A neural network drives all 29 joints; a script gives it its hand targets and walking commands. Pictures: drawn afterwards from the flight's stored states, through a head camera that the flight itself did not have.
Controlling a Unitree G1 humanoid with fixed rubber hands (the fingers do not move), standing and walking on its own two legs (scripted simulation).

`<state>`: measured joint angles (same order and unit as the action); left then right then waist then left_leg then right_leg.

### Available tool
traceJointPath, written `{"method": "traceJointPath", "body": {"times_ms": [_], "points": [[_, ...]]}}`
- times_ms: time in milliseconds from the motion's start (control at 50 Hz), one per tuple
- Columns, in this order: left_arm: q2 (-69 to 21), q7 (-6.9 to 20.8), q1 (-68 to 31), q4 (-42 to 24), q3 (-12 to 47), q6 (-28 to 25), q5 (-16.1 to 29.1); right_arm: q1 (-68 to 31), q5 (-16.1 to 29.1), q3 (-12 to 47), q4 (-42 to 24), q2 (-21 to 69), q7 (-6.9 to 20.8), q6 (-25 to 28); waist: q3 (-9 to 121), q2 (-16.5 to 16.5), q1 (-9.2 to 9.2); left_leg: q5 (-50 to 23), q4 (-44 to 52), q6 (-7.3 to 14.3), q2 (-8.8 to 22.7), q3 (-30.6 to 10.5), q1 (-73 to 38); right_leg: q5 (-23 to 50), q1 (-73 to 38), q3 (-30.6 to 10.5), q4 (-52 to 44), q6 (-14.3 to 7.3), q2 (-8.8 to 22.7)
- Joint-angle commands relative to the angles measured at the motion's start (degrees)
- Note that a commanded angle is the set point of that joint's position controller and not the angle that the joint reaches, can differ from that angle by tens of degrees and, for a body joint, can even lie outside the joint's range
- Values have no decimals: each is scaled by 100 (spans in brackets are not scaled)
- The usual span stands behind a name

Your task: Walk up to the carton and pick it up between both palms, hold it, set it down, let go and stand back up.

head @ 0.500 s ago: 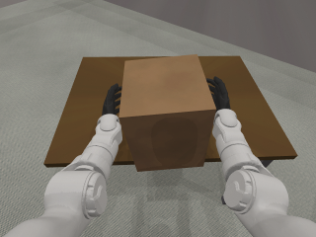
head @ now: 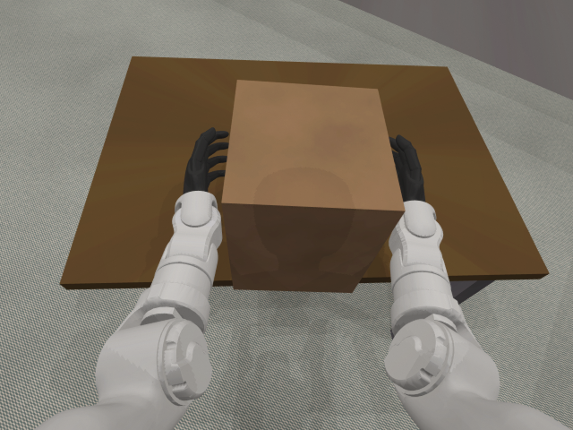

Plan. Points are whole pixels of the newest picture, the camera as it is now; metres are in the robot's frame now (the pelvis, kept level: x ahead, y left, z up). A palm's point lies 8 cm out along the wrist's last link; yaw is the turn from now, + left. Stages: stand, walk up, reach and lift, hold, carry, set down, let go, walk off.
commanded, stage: set down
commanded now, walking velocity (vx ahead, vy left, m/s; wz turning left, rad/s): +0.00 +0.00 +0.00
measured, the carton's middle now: (300, 196) +0.47 -0.04 +0.01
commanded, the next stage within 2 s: none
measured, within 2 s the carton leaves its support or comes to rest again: rests again in 0.72 s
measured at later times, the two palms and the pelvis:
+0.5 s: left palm (207, 173) +0.50 +0.10 +0.04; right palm (398, 180) +0.48 -0.19 +0.04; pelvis +0.03 -0.02 +0.00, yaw -1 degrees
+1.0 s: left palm (206, 185) +0.47 +0.10 +0.04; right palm (405, 187) +0.46 -0.20 +0.05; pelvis +0.00 -0.01 +0.00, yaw -1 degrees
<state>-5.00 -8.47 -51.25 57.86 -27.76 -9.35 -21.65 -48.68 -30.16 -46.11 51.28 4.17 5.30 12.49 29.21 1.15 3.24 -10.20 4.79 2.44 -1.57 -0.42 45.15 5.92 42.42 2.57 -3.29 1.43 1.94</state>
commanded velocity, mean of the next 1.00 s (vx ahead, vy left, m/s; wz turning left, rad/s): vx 0.00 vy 0.00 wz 0.00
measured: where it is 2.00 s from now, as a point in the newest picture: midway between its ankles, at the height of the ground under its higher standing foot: outside the picture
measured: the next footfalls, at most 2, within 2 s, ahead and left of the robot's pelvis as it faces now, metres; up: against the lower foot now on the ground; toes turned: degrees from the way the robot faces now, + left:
none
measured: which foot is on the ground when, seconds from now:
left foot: down 0.00-1.00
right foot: down 0.00-1.00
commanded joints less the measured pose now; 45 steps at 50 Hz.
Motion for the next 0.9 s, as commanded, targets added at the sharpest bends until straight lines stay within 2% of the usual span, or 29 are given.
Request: {"method": "traceJointPath", "body": {"times_ms": [0,60,80,100,120,180,240,320,400,580,680,780,880], "points": [[-2865,738,-3398,145,1486,-657,-148,-3430,41,2169,693,2731,606,632,3367,221,-201,-1658,-1104,-99,156,228,-3652,263,-1122,171,245,-368,-292],[-3001,755,-3159,472,1611,-879,53,-3365,422,2655,767,2868,464,826,3315,76,-296,-2147,-1341,-114,133,233,-3440,866,-1328,65,469,-363,-305],[-3060,742,-3525,550,1705,-899,128,-3758,325,2378,1016,2565,499,833,3192,183,-131,-1913,-1301,-222,191,199,-3350,392,-948,83,414,-385,-347],[-3088,710,-3057,575,1762,-898,171,-3363,464,2653,976,2640,468,848,3125,101,-222,-2277,-1488,-251,176,196,-3602,523,-893,96,405,-418,-374],[-3138,730,-3115,677,1798,-913,268,-3480,539,2700,1023,2625,447,874,3113,47,-160,-2408,-1633,-290,178,162,-3640,577,-734,83,425,-416,-381],[-3189,810,-2929,885,1995,-1014,580,-3330,847,3141,1077,2897,288,976,3187,-241,-117,-2653,-1895,-262,91,186,-3108,1817,-1296,17,888,-297,-301],[-3260,890,-2914,1052,2283,-1145,830,-3246,1133,3455,1290,3100,132,1107,3144,-230,-61,-2657,-1908,-284,18,218,-2520,2782,-1988,-24,1374,-195,-249],[-3271,857,-2825,1005,2581,-1200,1062,-3257,1467,3813,1299,3067,64,1212,3400,-143,-50,-3020,-2182,-355,-25,168,-2754,3019,-1891,-55,1588,-153,-235],[-3118,885,-2802,1014,2708,-1289,1234,-3236,1603,3933,1231,2961,-15,1235,3522,-174,27,-2660,-2172,-325,-82,158,-2390,3327,-2372,-96,1903,-63,-181],[-2687,845,-3000,964,2614,-1399,1310,-3492,1519,3657,1114,2562,39,1235,3433,-154,17,-2147,-2186,-366,-86,95,-2271,2735,-2175,-91,2012,-35,-170],[-2316,762,-3137,907,2385,-1391,1285,-3746,1407,3279,1060,2093,137,1178,3408,-73,-18,-1930,-2238,-463,-66,84,-2461,1846,-1649,-42,1834,-88,-235],[-1940,645,-3252,774,2269,-1321,1329,-3898,1418,3006,1061,1596,220,1067,3649,38,-9,-1960,-2424,-594,-44,80,-2869,1274,-1098,24,1699,-187,-332],[-1242,501,-3345,624,2073,-1228,1486,-4067,1576,2821,1037,871,245,993,3977,40,-25,-1989,-2581,-684,-72,123,-3041,1293,-897,49,1813,-197,-401]]}}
